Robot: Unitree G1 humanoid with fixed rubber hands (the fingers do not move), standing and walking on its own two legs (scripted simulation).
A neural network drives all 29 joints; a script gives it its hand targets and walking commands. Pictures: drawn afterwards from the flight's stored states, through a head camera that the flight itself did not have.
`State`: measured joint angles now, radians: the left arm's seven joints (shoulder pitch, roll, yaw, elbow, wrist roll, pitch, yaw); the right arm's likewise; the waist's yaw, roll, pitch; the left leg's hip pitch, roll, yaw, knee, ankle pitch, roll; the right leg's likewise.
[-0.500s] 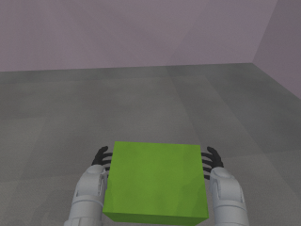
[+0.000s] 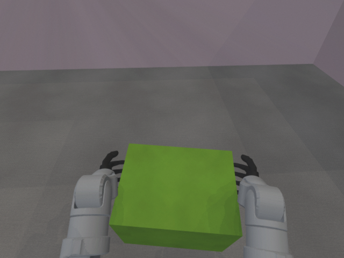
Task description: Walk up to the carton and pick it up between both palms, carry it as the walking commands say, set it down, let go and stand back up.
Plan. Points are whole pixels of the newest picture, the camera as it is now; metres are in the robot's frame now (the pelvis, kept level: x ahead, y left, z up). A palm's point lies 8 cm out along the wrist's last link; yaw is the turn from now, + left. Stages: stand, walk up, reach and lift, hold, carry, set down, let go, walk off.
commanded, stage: carry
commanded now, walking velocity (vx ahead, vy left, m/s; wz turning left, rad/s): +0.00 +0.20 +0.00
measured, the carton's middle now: (176, 198) +0.28 +0.01 +0.01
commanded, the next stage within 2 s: none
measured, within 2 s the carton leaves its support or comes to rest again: neither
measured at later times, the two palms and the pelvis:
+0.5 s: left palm (97, 196) +0.24 +0.19 +0.06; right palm (247, 208) +0.23 -0.14 +0.07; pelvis -0.04 +0.04 -0.01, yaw -3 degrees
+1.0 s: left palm (30, 216) +0.18 +0.30 +0.07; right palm (193, 222) +0.19 -0.02 +0.08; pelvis -0.09 +0.14 +0.00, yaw -4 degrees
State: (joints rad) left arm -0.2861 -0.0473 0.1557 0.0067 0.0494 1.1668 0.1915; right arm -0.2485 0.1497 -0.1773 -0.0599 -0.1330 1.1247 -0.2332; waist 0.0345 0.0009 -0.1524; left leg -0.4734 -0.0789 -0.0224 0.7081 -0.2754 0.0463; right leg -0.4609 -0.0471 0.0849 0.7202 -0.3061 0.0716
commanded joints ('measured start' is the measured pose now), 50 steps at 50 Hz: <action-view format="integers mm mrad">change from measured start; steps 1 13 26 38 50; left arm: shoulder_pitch -686 -602 -573 -522 -651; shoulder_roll -1085 -1074 -1070 -985 -1061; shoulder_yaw -678 -653 -673 -675 -748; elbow -231 -271 -264 -402 -354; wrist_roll -461 -432 -441 -357 -482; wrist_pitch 17 68 49 30 46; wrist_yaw -423 -409 -417 -377 -423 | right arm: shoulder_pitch -681 -654 -535 -536 -473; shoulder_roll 931 959 959 932 968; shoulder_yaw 710 717 698 761 683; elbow -220 -244 -180 -242 -199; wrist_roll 448 484 465 501 428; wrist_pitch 59 118 94 85 61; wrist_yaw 431 435 429 450 429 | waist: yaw -23 -15 -2 -28 -37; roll -86 -206 -163 79 95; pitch -299 -317 -361 -374 -350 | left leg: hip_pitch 24 -82 -133 327 244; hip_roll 130 89 143 289 331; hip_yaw -47 37 71 -140 -82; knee -116 47 7 -318 -361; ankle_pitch -107 -191 -43 201 66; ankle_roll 8 -10 -23 37 9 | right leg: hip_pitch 140 249 438 53 252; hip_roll -163 -304 -337 -130 -52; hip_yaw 101 204 213 -166 -147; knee -154 -267 -304 -3 -231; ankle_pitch -31 -90 169 79 -25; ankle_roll -116 -166 -184 -6 -71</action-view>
